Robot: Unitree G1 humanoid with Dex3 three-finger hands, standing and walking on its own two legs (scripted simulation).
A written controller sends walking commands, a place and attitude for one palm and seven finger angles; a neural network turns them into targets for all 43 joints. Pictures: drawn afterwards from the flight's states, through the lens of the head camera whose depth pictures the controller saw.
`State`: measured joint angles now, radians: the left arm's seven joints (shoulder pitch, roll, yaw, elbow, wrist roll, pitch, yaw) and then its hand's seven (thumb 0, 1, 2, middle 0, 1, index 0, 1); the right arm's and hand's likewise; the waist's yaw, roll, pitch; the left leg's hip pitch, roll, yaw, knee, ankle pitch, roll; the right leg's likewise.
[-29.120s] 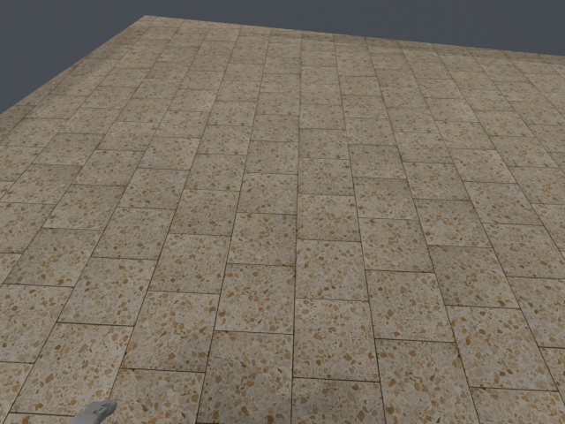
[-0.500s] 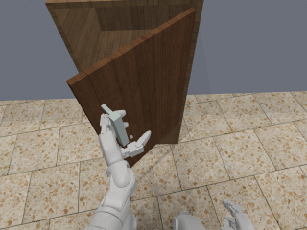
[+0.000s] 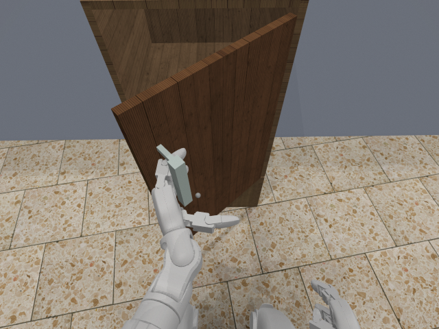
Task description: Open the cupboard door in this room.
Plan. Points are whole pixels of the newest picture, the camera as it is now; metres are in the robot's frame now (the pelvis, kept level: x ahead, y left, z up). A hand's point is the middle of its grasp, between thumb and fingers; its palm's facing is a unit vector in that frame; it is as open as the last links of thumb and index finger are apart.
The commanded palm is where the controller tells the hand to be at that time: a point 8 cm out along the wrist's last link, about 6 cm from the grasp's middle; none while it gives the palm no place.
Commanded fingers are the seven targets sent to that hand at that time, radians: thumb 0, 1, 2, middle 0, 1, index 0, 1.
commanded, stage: slide the hand sideways off the handle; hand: left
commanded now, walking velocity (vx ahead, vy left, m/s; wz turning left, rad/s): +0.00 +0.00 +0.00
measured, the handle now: (174, 176) +0.38 +0.11 +0.04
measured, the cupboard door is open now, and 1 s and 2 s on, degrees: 42 46 46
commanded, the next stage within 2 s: draw the hand back to the body in 1.22 s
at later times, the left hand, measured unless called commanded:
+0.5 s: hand (205, 225) +0.29 +0.04 +0.03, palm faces -0.05 -1.00 +0.00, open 16.2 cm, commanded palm +0.26 +0.11 +0.03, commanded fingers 0.00 -0.50 0.30 -0.15 -0.30 -0.15 -0.30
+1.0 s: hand (174, 247) +0.25 +0.09 +0.03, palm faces -0.01 -1.00 -0.01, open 16.1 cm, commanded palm +0.22 +0.16 +0.03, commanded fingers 0.00 -0.50 0.30 -0.15 -0.30 -0.15 -0.30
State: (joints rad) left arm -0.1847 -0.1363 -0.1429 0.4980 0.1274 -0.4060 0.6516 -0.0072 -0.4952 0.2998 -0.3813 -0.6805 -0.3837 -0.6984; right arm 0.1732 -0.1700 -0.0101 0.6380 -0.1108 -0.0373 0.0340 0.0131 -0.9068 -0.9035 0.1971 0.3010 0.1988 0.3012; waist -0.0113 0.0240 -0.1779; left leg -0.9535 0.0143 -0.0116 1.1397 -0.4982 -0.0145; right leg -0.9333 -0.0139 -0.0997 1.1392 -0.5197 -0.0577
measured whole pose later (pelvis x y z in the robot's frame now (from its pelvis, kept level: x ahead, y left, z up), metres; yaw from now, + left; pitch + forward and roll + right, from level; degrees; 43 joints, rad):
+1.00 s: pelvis +0.00 +0.00 -0.01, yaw -1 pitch +17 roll +0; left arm 0.26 0.07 -0.15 0.08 -0.04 -0.46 0.08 -0.01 -0.50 0.30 -0.18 -0.31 -0.19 -0.32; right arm 0.20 -0.21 0.00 0.46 -0.03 0.00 0.02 0.01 -0.91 -0.90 0.20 0.30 0.20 0.30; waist 0.01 0.02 -0.15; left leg -0.96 0.02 0.00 1.20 -0.53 -0.01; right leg -0.94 -0.01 -0.09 1.20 -0.55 -0.05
